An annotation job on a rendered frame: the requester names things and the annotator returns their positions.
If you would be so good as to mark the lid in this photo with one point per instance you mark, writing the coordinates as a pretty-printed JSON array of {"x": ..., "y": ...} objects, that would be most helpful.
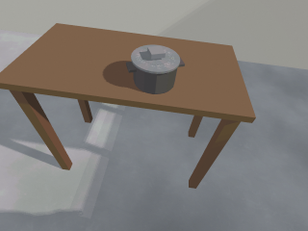
[{"x": 141, "y": 60}]

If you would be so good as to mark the pot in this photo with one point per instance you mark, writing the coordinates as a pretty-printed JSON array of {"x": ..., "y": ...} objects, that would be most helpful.
[{"x": 151, "y": 82}]

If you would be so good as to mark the knob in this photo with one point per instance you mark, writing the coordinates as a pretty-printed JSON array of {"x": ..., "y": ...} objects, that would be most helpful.
[{"x": 156, "y": 52}]

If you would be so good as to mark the table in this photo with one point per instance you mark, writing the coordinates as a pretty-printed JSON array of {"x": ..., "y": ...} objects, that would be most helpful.
[{"x": 89, "y": 64}]

